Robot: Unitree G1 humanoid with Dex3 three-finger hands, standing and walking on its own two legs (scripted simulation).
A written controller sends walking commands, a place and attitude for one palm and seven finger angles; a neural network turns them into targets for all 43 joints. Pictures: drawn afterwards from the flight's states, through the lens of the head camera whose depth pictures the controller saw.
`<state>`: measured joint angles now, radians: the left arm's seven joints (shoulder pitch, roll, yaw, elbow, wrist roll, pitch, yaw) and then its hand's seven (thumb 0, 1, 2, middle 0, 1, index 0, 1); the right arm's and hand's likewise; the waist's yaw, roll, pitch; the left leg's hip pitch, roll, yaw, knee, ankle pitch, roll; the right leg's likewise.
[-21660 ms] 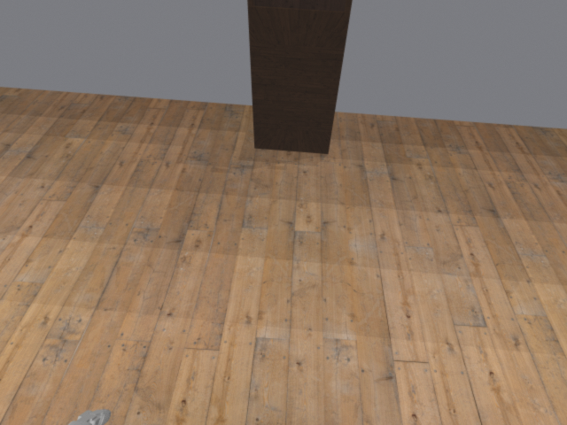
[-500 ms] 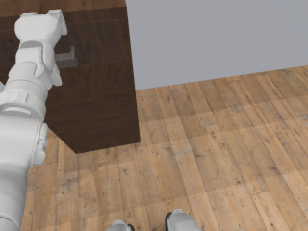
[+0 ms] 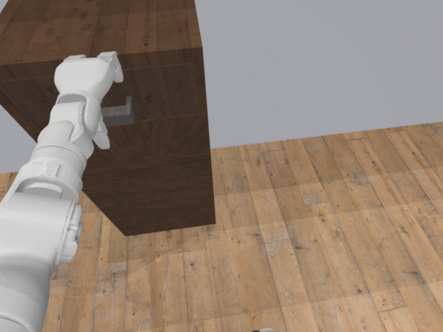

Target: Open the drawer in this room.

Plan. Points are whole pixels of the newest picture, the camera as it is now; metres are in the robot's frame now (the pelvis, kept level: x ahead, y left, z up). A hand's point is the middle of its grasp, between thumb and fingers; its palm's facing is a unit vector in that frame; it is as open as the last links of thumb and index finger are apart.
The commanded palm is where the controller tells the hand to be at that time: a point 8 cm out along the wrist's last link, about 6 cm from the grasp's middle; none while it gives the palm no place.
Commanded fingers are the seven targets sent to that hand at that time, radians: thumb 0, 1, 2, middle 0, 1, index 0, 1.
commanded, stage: re-aim the fingers above the handle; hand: left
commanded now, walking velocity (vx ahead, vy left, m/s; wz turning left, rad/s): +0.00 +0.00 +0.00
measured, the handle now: (107, 109) +0.56 +0.21 +0.06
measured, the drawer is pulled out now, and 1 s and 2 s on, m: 0.00 0.00 0.00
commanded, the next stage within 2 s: none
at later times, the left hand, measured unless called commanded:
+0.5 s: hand (99, 100) +0.52 +0.19 +0.12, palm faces +0.01 -0.01 -1.00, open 13.5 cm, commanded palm +0.50 +0.21 +0.17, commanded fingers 0.00 -0.50 0.30 -0.30 -1.20 -0.30 -1.20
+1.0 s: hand (99, 101) +0.52 +0.20 +0.12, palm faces +0.01 -0.01 -1.00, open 13.5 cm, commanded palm +0.50 +0.22 +0.17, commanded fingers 0.00 -0.50 0.30 -0.30 -1.20 -0.30 -1.20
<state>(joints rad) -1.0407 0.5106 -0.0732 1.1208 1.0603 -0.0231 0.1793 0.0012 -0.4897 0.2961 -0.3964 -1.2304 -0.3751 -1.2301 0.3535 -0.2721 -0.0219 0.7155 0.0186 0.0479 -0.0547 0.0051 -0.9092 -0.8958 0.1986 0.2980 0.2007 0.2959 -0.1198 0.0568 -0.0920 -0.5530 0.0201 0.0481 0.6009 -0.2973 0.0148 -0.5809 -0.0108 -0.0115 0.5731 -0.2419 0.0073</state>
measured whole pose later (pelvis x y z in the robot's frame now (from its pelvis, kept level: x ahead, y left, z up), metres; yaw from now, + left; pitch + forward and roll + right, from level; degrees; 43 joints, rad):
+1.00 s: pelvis +0.00 +0.00 +0.00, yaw -1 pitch +14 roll +0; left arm -1.03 0.54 -0.02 1.14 1.09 -0.05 0.19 0.00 -0.49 0.30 -0.40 -1.23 -0.38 -1.24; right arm 0.34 -0.28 -0.03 0.72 0.02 0.05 -0.06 0.01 -0.91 -0.90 0.20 0.30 0.20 0.30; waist -0.13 0.05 -0.08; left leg -0.53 0.03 0.06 0.59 -0.29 0.01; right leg -0.57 0.00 0.00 0.57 -0.24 0.00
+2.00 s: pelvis +0.00 +0.00 +0.00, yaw +0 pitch +14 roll +0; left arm -1.05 0.53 -0.04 1.15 1.09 -0.03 0.19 0.00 -0.49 0.30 -0.40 -1.23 -0.38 -1.25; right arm 0.36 -0.27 -0.03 0.73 0.01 0.04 -0.06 0.01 -0.91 -0.90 0.20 0.30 0.20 0.30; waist -0.13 0.05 -0.08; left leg -0.54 0.03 0.05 0.59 -0.29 0.01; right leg -0.58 0.00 0.00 0.57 -0.24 0.00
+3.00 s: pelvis -0.02 -0.01 -0.01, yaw +0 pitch +16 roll +0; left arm -1.13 0.53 -0.10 1.21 1.08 0.03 0.23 0.00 -0.49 0.30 -0.34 -1.24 -0.31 -1.33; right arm 0.37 -0.28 -0.02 0.72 0.02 0.04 -0.05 0.00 -0.91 -0.90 0.20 0.30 0.20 0.30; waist -0.14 0.04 -0.10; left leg -0.65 0.03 0.04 0.68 -0.31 0.01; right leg -0.68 0.00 -0.01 0.65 -0.25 0.00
